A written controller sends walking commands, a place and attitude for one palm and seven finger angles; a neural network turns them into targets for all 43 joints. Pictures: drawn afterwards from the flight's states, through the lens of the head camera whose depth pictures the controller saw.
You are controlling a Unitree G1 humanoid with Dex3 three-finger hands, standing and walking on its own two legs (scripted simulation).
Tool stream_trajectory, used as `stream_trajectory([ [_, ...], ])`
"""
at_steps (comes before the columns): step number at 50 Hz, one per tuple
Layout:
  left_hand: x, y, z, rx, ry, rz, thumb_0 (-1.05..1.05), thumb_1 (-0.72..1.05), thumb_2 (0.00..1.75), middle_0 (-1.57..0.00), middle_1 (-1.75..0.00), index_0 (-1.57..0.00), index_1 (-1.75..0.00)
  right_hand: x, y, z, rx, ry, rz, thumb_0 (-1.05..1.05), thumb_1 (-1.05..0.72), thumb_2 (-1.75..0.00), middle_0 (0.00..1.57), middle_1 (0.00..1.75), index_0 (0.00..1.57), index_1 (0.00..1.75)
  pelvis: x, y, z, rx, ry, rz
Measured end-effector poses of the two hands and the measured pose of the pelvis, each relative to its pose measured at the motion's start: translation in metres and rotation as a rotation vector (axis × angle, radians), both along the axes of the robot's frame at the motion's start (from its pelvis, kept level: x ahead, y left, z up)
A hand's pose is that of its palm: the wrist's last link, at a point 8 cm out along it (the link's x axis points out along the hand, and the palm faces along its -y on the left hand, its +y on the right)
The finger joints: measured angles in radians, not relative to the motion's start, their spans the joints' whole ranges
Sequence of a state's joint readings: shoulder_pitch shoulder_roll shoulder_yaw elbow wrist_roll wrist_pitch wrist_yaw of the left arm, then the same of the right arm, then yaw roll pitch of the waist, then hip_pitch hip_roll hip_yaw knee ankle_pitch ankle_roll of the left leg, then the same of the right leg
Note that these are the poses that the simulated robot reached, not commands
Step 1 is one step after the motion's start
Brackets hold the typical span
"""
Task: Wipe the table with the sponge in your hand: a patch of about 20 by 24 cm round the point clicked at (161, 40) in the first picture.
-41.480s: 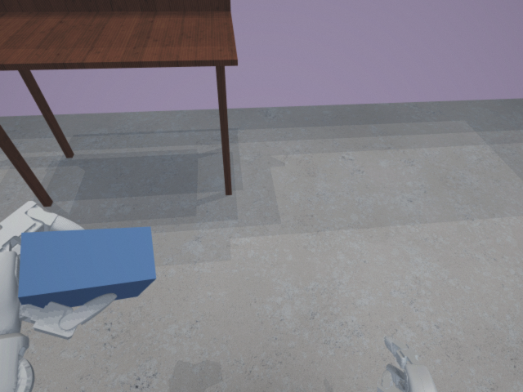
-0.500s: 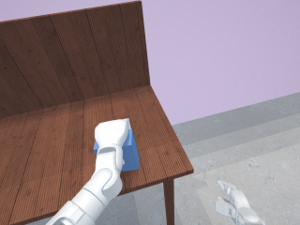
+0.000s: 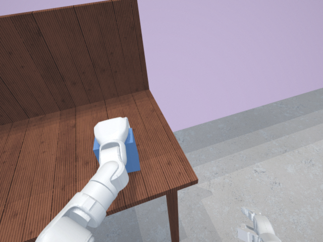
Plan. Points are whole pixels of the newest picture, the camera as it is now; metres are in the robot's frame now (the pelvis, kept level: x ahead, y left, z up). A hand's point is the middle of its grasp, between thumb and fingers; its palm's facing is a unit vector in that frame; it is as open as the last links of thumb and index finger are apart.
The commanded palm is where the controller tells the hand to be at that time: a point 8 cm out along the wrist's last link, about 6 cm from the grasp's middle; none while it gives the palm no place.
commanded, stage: wipe forward along the third lane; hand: left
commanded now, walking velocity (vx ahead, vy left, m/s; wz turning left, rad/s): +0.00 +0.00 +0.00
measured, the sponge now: (120, 157) +0.35 +0.17 +0.02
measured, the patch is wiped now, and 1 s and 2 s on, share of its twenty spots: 0.85 0.95 1.00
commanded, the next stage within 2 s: wipe back along the third lane in 1.10 s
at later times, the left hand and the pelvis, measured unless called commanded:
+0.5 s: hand (114, 133) +0.40 +0.19 +0.07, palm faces -0.03 -0.04 -1.00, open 10.1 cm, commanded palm +0.37 +0.19 +0.11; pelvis +0.00 +0.01 +0.00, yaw -1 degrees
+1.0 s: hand (110, 123) +0.44 +0.21 +0.07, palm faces -0.05 -0.02 -1.00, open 10.1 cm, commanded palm +0.42 +0.21 +0.10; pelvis +0.01 +0.02 +0.00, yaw +0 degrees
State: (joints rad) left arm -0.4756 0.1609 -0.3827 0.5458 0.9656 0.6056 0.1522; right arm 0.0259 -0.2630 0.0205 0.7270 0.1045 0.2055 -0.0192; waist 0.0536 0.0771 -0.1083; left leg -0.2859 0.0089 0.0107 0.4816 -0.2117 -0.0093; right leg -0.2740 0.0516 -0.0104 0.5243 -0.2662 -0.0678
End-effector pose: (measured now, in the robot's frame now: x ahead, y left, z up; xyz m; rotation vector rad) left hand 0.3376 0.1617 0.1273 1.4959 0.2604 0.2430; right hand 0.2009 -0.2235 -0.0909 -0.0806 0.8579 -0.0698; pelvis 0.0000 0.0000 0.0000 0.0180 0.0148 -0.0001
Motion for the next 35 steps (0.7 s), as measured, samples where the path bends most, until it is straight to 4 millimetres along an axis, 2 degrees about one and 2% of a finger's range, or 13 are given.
stream_trajectory([
  [10,0.012,0.003,-0.001,0.007,0.008,-0.002,-0.01,-0.54,1.06,-0.73,-1.36,-0.77,-1.33,-0.022,-0.006,-0.012,-0.014,0.063,-0.039,0.01,-0.90,-0.89,0.20,0.30,0.20,0.30,0.001,0.001,0.000,-0.002,0.018,-0.004],
  [35,0.055,0.032,0.001,0.020,0.036,0.013,0.00,-0.54,1.07,-0.72,-1.37,-0.76,-1.35,-0.050,-0.008,-0.020,-0.063,0.151,-0.093,0.01,-0.90,-0.89,0.20,0.30,0.20,0.30,0.006,0.013,0.000,-0.013,0.072,-0.007],
])
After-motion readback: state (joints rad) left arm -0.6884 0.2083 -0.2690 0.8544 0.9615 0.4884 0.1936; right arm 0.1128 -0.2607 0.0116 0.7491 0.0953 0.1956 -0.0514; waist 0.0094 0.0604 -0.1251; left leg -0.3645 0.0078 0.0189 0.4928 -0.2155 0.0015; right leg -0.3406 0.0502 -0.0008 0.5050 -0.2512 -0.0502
